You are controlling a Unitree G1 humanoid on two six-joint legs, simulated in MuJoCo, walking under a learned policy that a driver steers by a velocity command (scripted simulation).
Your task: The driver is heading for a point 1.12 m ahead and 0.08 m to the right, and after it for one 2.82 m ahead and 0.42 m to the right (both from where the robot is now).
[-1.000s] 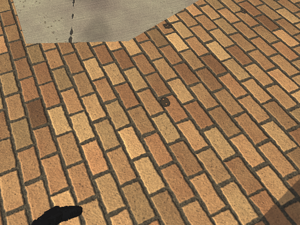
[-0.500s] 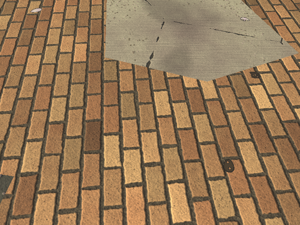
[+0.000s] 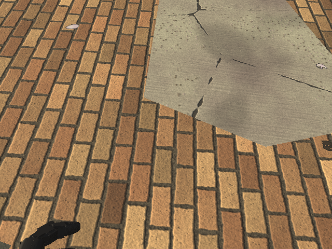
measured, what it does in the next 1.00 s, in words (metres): walks ahead: right foot, then left foot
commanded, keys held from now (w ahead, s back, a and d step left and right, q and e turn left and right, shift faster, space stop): w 1.00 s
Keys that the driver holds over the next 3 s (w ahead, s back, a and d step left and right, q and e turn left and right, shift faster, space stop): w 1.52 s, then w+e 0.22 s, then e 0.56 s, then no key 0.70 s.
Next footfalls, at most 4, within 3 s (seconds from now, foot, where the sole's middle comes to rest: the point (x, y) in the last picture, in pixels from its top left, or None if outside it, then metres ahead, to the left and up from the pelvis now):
0.04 right None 0.20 -0.13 -0.77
0.56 left None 0.45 0.14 -0.77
1.08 right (173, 184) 0.75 -0.09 -0.77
1.62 left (114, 136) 1.02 0.17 -0.77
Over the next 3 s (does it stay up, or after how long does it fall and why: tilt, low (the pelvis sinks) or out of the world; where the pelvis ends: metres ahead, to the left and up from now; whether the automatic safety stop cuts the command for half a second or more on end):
stays up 1.16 0.06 0.00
